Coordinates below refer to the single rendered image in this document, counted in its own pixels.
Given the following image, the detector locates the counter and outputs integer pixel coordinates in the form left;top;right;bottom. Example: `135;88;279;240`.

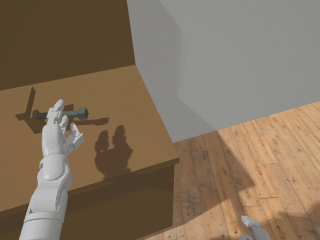
0;0;180;240

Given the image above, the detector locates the robot left hand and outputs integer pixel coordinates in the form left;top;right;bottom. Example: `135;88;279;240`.
41;99;84;158

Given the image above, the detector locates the left robot forearm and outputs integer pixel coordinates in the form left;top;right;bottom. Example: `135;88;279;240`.
19;154;73;240

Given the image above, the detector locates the tap lever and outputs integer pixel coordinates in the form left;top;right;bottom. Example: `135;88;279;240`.
37;107;89;120

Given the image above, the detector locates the robot right hand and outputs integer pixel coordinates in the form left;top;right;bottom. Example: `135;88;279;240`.
239;215;271;240

